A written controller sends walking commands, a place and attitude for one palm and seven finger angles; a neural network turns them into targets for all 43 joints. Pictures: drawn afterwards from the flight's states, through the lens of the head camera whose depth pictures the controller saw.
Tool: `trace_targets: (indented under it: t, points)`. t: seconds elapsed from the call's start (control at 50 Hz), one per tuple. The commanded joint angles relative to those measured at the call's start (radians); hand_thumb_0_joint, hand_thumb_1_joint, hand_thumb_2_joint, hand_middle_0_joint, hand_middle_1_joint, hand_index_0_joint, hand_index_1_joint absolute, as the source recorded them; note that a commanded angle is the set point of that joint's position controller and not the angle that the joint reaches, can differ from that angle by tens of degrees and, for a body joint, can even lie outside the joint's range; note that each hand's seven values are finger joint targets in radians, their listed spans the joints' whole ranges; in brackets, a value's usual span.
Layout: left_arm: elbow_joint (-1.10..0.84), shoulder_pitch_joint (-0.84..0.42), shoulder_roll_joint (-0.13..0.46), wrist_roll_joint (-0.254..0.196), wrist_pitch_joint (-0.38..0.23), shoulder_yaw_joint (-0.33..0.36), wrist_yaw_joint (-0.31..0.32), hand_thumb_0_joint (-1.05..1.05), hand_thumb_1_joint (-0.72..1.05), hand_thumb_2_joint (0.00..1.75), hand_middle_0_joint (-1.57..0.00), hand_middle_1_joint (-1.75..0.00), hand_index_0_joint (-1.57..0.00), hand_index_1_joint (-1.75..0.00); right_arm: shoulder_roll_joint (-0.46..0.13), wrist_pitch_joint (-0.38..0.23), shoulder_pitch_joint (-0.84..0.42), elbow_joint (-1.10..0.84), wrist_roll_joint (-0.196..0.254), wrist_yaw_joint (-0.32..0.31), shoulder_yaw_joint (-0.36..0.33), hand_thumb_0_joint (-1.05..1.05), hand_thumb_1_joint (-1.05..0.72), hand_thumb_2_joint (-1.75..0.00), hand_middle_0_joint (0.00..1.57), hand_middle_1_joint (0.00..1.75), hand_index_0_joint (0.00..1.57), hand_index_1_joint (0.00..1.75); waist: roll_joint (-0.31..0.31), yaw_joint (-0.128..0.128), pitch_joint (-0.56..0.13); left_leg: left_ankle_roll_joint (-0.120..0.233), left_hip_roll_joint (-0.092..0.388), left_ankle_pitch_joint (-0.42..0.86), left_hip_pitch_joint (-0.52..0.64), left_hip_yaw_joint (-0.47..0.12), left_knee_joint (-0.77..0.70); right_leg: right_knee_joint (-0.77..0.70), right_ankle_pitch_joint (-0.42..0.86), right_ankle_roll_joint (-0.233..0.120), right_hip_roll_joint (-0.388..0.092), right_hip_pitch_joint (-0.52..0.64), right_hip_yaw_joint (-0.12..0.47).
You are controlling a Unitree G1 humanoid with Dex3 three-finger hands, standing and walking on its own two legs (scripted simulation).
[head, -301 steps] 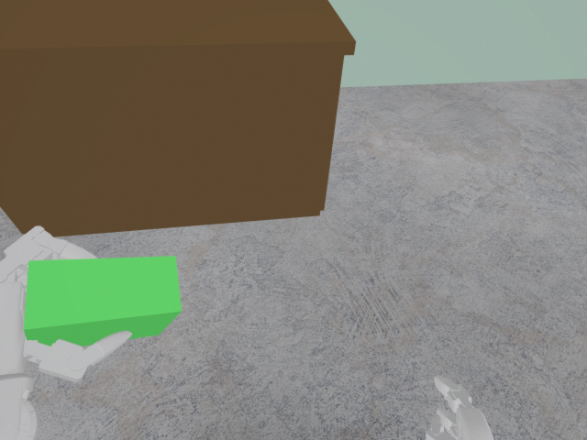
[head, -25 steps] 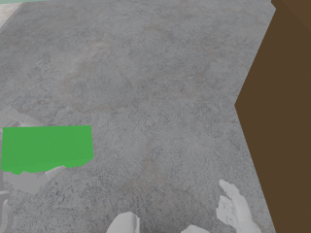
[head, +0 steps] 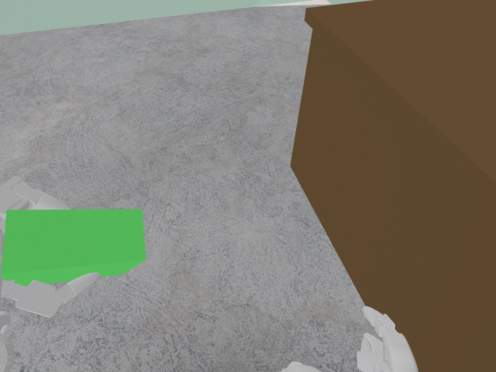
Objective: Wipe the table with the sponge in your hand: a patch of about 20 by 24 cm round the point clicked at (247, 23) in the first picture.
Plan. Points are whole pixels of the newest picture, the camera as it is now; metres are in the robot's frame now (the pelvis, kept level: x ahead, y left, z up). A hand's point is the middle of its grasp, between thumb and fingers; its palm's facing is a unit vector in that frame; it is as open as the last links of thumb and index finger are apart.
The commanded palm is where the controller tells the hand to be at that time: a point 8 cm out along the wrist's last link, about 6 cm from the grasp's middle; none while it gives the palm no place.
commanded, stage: turn to face it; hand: left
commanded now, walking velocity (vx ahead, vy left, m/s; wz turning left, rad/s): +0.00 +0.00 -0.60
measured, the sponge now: (96, 246) +0.22 +0.21 +0.15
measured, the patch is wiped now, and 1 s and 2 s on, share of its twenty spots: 0.00 0.00 0.00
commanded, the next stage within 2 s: none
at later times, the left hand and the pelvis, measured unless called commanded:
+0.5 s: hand (150, 264) +0.20 +0.13 +0.18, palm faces +0.14 -0.87 -0.47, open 10.3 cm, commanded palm +0.15 +0.18 +0.19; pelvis -0.08 -0.04 +0.00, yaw -16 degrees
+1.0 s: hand (289, 336) +0.14 -0.01 +0.18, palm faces -0.18 -0.81 -0.56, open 10.3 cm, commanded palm +0.12 +0.06 +0.19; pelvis -0.17 -0.08 +0.00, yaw -34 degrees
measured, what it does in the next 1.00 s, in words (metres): walks backwards, turning right: right foot, then left foot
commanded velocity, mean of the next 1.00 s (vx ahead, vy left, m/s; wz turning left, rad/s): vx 0.00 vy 0.00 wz -0.60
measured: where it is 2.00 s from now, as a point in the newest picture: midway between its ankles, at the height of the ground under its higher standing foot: outside the picture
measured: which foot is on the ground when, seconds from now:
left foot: down 0.00-0.10, up 0.12-0.46, down 0.48-0.74, up 0.76-1.00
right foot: up 0.00-0.06, down 0.08-0.50, up 0.52-0.72, down 0.74-1.00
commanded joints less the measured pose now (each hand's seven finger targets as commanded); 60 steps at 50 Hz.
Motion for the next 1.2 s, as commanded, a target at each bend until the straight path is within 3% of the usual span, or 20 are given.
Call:
trace_targets:
  t: [0.0,0.04,0.08,0.1,0.16,0.36,0.42,0.48,0.52,0.56,0.66,0.7,0.72,0.74,0.76,0.82,1.04,1.08,1.14,1.18]
  points:
    - [-0.215,-0.166,0.134,-0.005,-0.070,0.041,0.019,0.00,0.10,1.30,-1.20,-1.60,-1.20,-1.60,-0.163,-0.087,-0.042,-0.118,0.002,0.006,-0.049,0.00,-0.90,-0.90,0.20,0.30,0.20,0.30,0.253,-0.044,-0.065,0.099,0.229,0.461,0.014,-0.020,-0.077,-0.220,0.050,0.019,-0.026,0.154,-0.078]
    - [-0.195,-0.202,0.157,-0.002,-0.067,0.065,0.018,0.00,0.10,1.30,-1.20,-1.60,-1.20,-1.60,-0.157,-0.093,-0.045,-0.117,0.005,0.010,-0.050,0.00,-0.90,-0.90,0.20,0.30,0.20,0.30,0.141,-0.033,-0.103,0.061,0.181,0.360,-0.042,0.009,0.120,-0.388,0.229,-0.001,-0.042,0.316,-0.063]
    - [-0.176,-0.158,0.232,-0.012,-0.067,0.143,0.034,0.00,0.10,1.30,-1.20,-1.60,-1.20,-1.60,-0.112,-0.087,-0.094,-0.147,0.005,0.006,-0.036,0.00,-0.90,-0.90,0.20,0.30,0.20,0.30,-0.278,-0.014,-0.155,-0.021,-0.054,-0.289,-0.335,-0.010,0.523,-0.491,0.843,-0.186,-0.347,0.431,0.472]
    - [-0.200,-0.098,0.251,-0.038,-0.062,0.176,0.035,0.00,0.10,1.30,-1.20,-1.60,-1.20,-1.60,-0.116,-0.074,-0.123,-0.140,0.006,0.001,-0.047,0.00,-0.90,-0.90,0.20,0.30,0.20,0.30,-0.264,-0.009,-0.192,-0.017,-0.042,-0.284,-0.309,-0.152,0.638,-0.533,0.737,-0.187,-0.381,0.369,0.549]
    - [-0.287,0.043,0.236,-0.056,-0.088,0.217,0.037,0.00,0.10,1.30,-1.20,-1.60,-1.20,-1.60,-0.075,-0.017,-0.139,-0.111,-0.010,0.016,-0.003,0.00,-0.90,-0.90,0.20,0.30,0.20,0.30,-0.029,-0.024,-0.272,-0.029,-0.037,-0.152,-0.352,-0.178,0.644,-0.457,0.616,-0.207,-0.303,0.453,0.390]
    - [-0.216,0.038,0.182,-0.051,-0.071,0.162,0.046,0.00,0.10,1.30,-1.20,-1.60,-1.20,-1.60,-0.126,0.021,-0.130,-0.119,-0.003,0.008,-0.032,0.00,-0.90,-0.90,0.20,0.30,0.20,0.30,-0.123,-0.016,-0.220,0.007,-0.106,-0.157,-0.098,-0.111,0.124,-0.607,0.160,-0.200,-0.241,0.213,0.477]
    - [-0.226,-0.009,0.169,-0.038,-0.072,0.118,0.033,0.00,0.10,1.30,-1.20,-1.60,-1.20,-1.60,-0.137,0.026,-0.088,-0.120,-0.002,0.003,-0.039,0.00,-0.90,-0.90,0.20,0.30,0.20,0.30,-0.080,-0.038,-0.219,0.045,-0.093,-0.090,0.100,-0.084,-0.137,-0.589,0.072,-0.120,-0.173,0.109,0.443]
    - [-0.268,-0.066,0.201,-0.018,-0.097,0.144,0.022,0.00,0.10,1.30,-1.20,-1.60,-1.20,-1.60,-0.157,0.002,-0.120,-0.139,-0.013,-0.016,-0.049,0.00,-0.90,-0.90,0.20,0.30,0.20,0.30,0.322,-0.024,-0.137,0.237,0.327,-0.037,0.110,-0.403,-0.350,0.014,-0.054,-0.008,0.018,-0.133,0.144]
    - [-0.230,-0.066,0.165,0.002,-0.086,0.115,0.013,0.00,0.10,1.30,-1.20,-1.60,-1.20,-1.60,-0.140,-0.010,-0.115,-0.142,0.000,-0.012,-0.062,0.00,-0.90,-0.90,0.20,0.30,0.20,0.30,0.260,-0.028,-0.045,0.244,0.325,-0.030,-0.154,-0.253,-0.340,0.331,-0.023,0.007,-0.041,-0.038,0.104]
    - [-0.290,-0.129,0.145,-0.002,-0.083,0.073,0.017,0.00,0.10,1.30,-1.20,-1.60,-1.20,-1.60,-0.141,-0.032,-0.101,-0.137,0.012,0.000,-0.056,0.00,-0.90,-0.90,0.20,0.30,0.20,0.30,0.269,-0.021,-0.031,0.183,0.256,0.135,-0.070,-0.075,-0.253,0.197,-0.029,0.017,-0.073,-0.069,0.029]
    - [-0.210,-0.160,0.150,0.001,-0.071,0.055,0.027,0.00,0.10,1.30,-1.20,-1.60,-1.20,-1.60,-0.170,-0.088,-0.030,-0.120,0.005,0.006,-0.059,0.00,-0.90,-0.90,0.20,0.30,0.20,0.30,0.251,-0.044,-0.064,0.083,0.208,0.317,-0.039,-0.003,-0.042,-0.283,0.074,0.020,-0.016,0.210,-0.100]
    - [-0.197,-0.182,0.193,0.001,-0.078,0.098,0.030,0.00,0.10,1.30,-1.20,-1.60,-1.20,-1.60,-0.146,-0.095,-0.030,-0.118,0.011,0.011,-0.052,0.00,-0.90,-0.90,0.20,0.30,0.20,0.30,0.049,-0.044,-0.119,0.031,0.123,0.177,-0.109,0.034,0.224,-0.453,0.342,-0.042,-0.124,0.353,0.036]
    - [-0.175,-0.150,0.257,-0.003,-0.085,0.164,0.042,0.00,0.10,1.30,-1.20,-1.60,-1.20,-1.60,-0.112,-0.091,-0.069,-0.137,0.007,0.004,-0.040,0.00,-0.90,-0.90,0.20,0.30,0.20,0.30,-0.226,-0.025,-0.126,-0.015,-0.014,-0.233,-0.323,0.031,0.435,-0.481,0.742,-0.154,-0.307,0.434,0.365]
    - [-0.175,-0.105,0.264,-0.033,-0.075,0.195,0.044,0.00,0.10,1.30,-1.20,-1.60,-1.20,-1.60,-0.121,-0.080,-0.103,-0.142,0.011,0.000,-0.050,0.00,-0.90,-0.90,0.20,0.30,0.20,0.30,-0.325,-0.007,-0.190,-0.017,-0.046,-0.294,-0.337,-0.104,0.601,-0.532,0.728,-0.188,-0.379,0.382,0.530]
    - [-0.202,-0.048,0.278,-0.037,-0.072,0.222,0.043,0.00,0.10,1.30,-1.20,-1.60,-1.20,-1.60,-0.117,-0.064,-0.133,-0.144,0.008,0.008,-0.046,0.00,-0.90,-0.90,0.20,0.30,0.20,0.30,-0.210,-0.011,-0.218,-0.021,-0.037,-0.250,-0.357,-0.175,0.670,-0.519,0.630,-0.205,-0.382,0.399,0.566]
    - [-0.277,0.057,0.225,-0.055,-0.096,0.216,0.044,0.00,0.10,1.30,-1.20,-1.60,-1.20,-1.60,-0.080,-0.008,-0.139,-0.112,-0.005,0.017,-0.012,0.00,-0.90,-0.90,0.20,0.30,0.20,0.30,-0.062,-0.032,-0.256,-0.030,-0.036,-0.130,-0.363,-0.166,0.635,-0.473,0.600,-0.209,-0.301,0.448,0.375]
    - [-0.221,0.046,0.191,-0.043,-0.070,0.157,0.045,0.00,0.10,1.30,-1.20,-1.60,-1.20,-1.60,-0.131,0.036,-0.108,-0.121,-0.001,0.006,-0.034,0.00,-0.90,-0.90,0.20,0.30,0.20,0.30,-0.104,-0.026,-0.218,0.021,-0.101,-0.122,-0.031,-0.101,0.009,-0.589,0.172,-0.172,-0.224,0.200,0.472]
    - [-0.271,-0.016,0.191,-0.040,-0.077,0.130,0.036,0.00,0.10,1.30,-1.20,-1.60,-1.20,-1.60,-0.142,0.030,-0.094,-0.127,0.002,0.001,-0.037,0.00,-0.90,-0.90,0.20,0.30,0.20,0.30,-0.020,-0.042,-0.207,0.058,-0.039,-0.063,0.126,-0.120,-0.182,-0.505,0.128,-0.114,-0.161,0.093,0.432]
    - [-0.300,-0.081,0.208,-0.010,-0.086,0.145,0.030,0.00,0.10,1.30,-1.20,-1.60,-1.20,-1.60,-0.136,0.002,-0.131,-0.147,-0.001,-0.019,-0.040,0.00,-0.90,-0.90,0.20,0.30,0.20,0.30,0.333,-0.023,-0.111,0.238,0.339,-0.086,-0.037,-0.363,-0.363,0.142,-0.054,-0.006,0.004,-0.048,0.111]
    - [-0.241,-0.067,0.175,-0.002,-0.087,0.119,0.019,0.00,0.10,1.30,-1.20,-1.60,-1.20,-1.60,-0.137,-0.017,-0.107,-0.138,0.001,-0.016,-0.056,0.00,-0.90,-0.90,0.20,0.30,0.20,0.30,0.249,-0.029,-0.024,0.231,0.312,0.010,-0.134,-0.221,-0.309,0.269,-0.045,0.008,-0.055,-0.051,0.092]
